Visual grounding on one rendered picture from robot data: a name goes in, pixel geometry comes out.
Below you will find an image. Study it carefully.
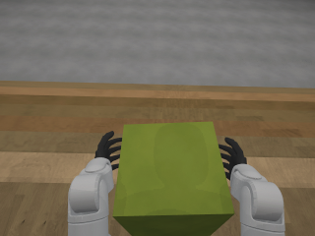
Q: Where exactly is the robot left forearm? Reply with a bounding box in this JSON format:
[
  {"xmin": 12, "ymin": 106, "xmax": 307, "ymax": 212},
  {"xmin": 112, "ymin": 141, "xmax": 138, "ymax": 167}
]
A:
[{"xmin": 67, "ymin": 157, "xmax": 114, "ymax": 236}]

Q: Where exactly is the right robot hand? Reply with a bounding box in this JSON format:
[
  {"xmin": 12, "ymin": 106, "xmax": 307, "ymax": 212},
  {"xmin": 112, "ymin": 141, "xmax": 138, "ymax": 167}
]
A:
[{"xmin": 219, "ymin": 137, "xmax": 247, "ymax": 181}]

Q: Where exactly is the robot right forearm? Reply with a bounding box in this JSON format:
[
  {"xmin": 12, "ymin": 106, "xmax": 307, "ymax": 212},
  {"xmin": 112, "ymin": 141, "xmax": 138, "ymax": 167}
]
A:
[{"xmin": 230, "ymin": 163, "xmax": 285, "ymax": 236}]

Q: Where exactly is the left robot hand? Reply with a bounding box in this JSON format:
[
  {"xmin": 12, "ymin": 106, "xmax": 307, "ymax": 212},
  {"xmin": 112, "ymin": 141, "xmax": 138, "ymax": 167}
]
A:
[{"xmin": 94, "ymin": 131, "xmax": 122, "ymax": 171}]

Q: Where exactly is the carton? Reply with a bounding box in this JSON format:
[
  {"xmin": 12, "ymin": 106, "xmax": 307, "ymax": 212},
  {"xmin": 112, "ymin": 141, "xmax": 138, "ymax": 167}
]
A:
[{"xmin": 112, "ymin": 121, "xmax": 235, "ymax": 236}]

